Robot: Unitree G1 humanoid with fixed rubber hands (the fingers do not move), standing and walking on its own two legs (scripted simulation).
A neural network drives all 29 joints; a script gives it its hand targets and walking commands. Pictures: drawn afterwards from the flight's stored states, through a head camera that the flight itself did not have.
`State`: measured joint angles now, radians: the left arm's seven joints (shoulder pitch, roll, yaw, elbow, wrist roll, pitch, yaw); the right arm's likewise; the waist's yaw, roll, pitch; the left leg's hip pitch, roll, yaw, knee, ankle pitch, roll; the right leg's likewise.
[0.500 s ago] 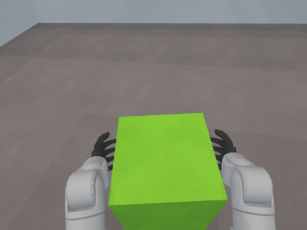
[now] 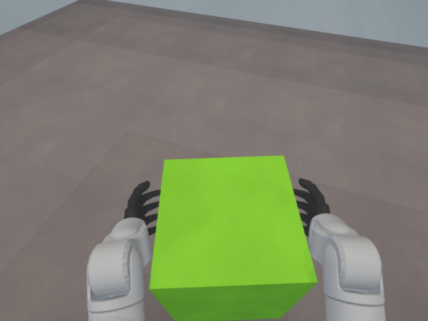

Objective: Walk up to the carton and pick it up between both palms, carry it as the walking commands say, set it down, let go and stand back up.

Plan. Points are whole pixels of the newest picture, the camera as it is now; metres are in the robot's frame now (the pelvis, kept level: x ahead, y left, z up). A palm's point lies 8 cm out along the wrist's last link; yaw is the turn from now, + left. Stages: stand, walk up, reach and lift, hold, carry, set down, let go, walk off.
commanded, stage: carry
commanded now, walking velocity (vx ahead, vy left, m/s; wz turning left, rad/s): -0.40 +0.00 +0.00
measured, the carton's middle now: (226, 244) +0.27 +0.02 +0.01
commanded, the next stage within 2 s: none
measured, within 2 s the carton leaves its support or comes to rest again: neither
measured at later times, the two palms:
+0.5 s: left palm out of the picture +0.00 +0.13 +0.08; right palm out of the picture -0.01 -0.16 +0.08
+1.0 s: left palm out of the picture -0.28 +0.12 +0.08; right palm out of the picture -0.30 -0.17 +0.07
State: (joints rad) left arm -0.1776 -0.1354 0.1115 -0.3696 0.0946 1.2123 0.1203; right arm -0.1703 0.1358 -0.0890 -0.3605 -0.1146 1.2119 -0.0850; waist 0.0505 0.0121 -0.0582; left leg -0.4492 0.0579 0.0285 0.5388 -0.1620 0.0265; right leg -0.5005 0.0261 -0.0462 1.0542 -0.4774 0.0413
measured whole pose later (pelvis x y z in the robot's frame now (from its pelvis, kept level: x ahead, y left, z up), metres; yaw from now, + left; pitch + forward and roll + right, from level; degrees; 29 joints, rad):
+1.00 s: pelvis -0.54 -0.01 +0.00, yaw -2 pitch +3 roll +1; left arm -0.14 -0.13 0.08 -0.27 0.11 1.21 0.10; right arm -0.12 0.13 -0.09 -0.31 -0.12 1.23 -0.09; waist -0.01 0.03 -0.09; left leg -0.65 0.00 0.02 0.86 -0.32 -0.04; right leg -0.27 -0.02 -0.07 0.53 -0.31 -0.03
